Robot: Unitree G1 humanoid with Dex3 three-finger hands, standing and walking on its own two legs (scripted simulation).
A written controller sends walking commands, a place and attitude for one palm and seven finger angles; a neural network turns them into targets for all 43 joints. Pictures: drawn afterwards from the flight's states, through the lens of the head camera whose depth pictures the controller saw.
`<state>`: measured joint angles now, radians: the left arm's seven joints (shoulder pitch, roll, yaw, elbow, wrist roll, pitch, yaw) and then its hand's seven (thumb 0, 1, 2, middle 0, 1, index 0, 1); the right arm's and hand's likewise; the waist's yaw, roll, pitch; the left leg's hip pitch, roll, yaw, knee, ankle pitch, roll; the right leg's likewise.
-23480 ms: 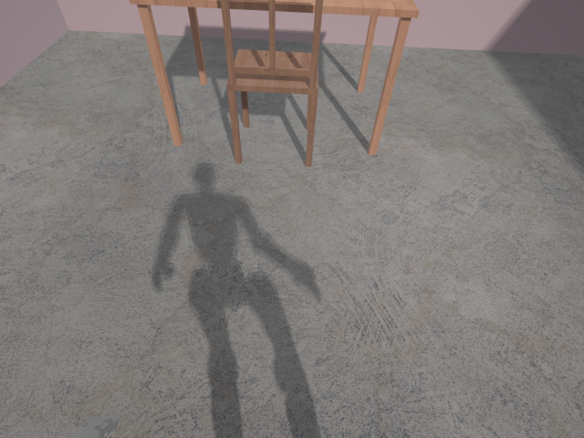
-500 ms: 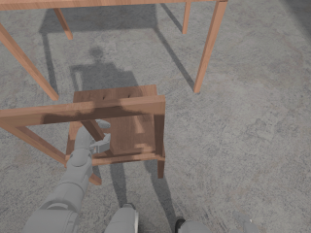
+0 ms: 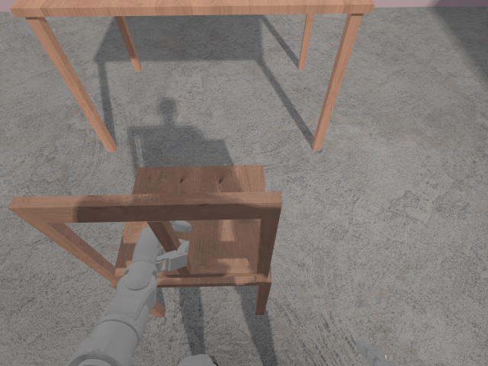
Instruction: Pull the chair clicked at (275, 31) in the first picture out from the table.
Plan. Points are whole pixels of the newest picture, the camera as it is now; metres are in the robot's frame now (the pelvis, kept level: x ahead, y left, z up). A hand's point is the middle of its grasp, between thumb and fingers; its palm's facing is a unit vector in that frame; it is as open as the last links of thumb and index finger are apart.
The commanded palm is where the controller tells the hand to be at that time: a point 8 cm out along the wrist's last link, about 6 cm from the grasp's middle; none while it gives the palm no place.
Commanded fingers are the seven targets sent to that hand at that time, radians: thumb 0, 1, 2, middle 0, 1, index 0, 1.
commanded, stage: stop walking, hand still on the chair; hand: left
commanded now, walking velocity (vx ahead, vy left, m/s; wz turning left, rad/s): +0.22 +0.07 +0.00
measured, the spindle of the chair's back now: (173, 248) +0.33 +0.16 -0.09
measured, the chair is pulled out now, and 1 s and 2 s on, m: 0.70 0.75 0.75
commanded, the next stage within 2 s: open the thumb and straighten the fingers in 0.66 s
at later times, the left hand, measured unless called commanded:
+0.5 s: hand (176, 282) +0.25 +0.14 -0.07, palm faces -0.04 -0.98 -0.17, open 5.7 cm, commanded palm +0.24 +0.19 -0.05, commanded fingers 0.00 0.90 0.90 -0.50 -1.45 -0.50 -1.45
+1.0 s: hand (172, 280) +0.26 +0.15 -0.07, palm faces -0.04 -0.99 -0.14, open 7.9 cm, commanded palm +0.23 +0.21 -0.05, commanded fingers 0.00 -0.55 0.20 -0.43 -1.23 -0.43 -1.23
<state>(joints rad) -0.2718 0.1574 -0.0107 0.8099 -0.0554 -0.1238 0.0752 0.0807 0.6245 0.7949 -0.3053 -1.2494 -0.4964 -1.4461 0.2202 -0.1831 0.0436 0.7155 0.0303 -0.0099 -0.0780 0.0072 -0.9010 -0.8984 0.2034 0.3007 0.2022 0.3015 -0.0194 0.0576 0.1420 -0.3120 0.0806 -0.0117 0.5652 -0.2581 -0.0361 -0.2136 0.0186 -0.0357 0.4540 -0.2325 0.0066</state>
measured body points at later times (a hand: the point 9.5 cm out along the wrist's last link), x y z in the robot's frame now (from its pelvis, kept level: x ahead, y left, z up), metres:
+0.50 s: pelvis +0.00 +0.02 +0.00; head +0.01 +0.02 +0.45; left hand +0.25 +0.19 -0.06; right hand +0.13 -0.22 -0.10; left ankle +0.02 +0.14 -0.74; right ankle +0.00 -0.13 -0.73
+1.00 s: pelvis +0.00 +0.01 -0.01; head +0.04 +0.01 +0.44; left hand +0.25 +0.20 -0.05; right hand +0.14 -0.26 -0.11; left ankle +0.02 +0.14 -0.73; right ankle +0.00 -0.13 -0.73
